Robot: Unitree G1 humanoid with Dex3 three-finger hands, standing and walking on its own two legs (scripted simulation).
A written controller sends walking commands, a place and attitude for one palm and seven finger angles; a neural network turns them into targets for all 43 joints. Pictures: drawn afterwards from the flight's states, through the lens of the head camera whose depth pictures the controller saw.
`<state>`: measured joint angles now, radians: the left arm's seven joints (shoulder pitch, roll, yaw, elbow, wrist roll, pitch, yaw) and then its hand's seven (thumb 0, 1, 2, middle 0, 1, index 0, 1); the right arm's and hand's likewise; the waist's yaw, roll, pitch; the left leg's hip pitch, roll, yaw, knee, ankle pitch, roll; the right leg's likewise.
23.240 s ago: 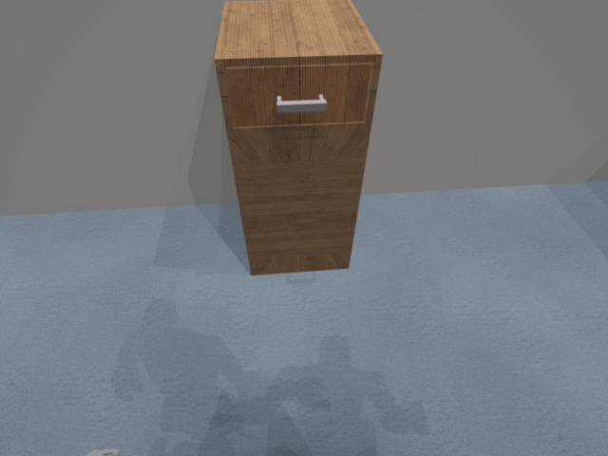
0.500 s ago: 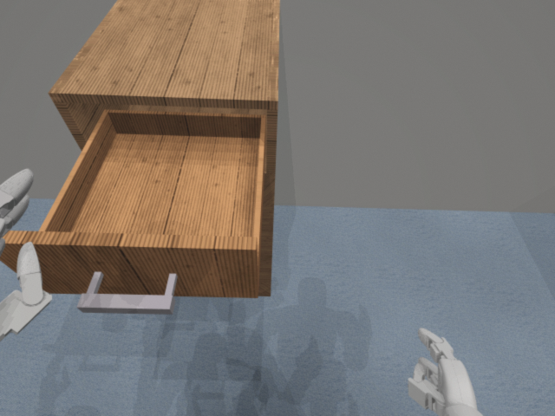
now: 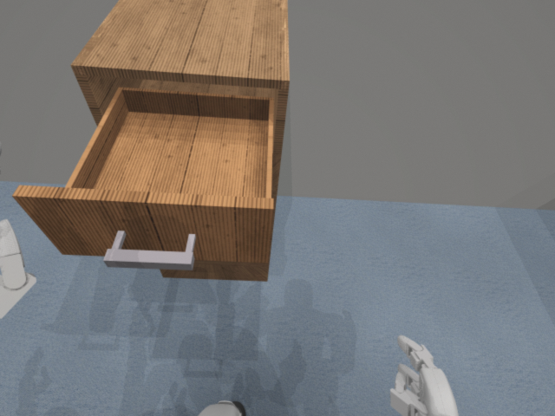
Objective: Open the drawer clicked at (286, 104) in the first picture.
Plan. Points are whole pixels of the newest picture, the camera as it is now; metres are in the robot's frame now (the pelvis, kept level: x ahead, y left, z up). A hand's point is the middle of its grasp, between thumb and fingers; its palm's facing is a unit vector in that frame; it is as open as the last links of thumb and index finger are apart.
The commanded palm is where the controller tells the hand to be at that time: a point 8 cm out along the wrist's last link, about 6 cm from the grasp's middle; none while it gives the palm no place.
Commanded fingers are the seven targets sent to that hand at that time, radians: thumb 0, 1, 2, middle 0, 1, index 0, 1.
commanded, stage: step back with the hand held close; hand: left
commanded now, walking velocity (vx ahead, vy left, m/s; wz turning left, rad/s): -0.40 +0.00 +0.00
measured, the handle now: (153, 248) +0.34 +0.22 +0.01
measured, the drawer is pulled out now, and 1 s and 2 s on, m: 0.30 0.30 0.30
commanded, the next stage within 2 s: stop stepping back and stand still in 0.30 s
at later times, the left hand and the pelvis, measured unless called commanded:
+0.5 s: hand out of the picture +0.09 +0.19 +0.19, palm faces +0.25 -0.82 -0.52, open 7.4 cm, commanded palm +0.02 +0.25 +0.20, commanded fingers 0.00 0.90 0.90 -0.20 -0.30 -0.20 -0.30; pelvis -0.12 -0.03 +0.01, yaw -1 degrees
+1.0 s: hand out of the picture -0.02 +0.18 +0.20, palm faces +0.45 -0.75 -0.49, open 7.4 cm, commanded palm -0.08 +0.22 +0.20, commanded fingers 0.00 0.90 0.90 -0.20 -0.30 -0.20 -0.30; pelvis -0.19 -0.06 +0.00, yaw +3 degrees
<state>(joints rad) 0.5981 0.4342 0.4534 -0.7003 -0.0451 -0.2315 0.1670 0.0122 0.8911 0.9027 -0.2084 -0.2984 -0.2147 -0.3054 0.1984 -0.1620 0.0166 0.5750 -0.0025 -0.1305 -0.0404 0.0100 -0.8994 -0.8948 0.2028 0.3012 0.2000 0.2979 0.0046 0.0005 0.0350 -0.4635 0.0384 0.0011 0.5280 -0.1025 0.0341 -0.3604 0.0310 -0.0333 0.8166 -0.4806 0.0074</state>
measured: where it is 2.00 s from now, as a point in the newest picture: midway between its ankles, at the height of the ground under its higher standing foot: outside the picture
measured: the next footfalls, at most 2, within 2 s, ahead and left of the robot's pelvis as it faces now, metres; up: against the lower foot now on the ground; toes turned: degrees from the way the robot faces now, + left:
right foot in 0.10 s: -0.05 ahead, -0.14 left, +0.00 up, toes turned -4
left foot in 0.28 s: +0.01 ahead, +0.09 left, +0.00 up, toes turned +1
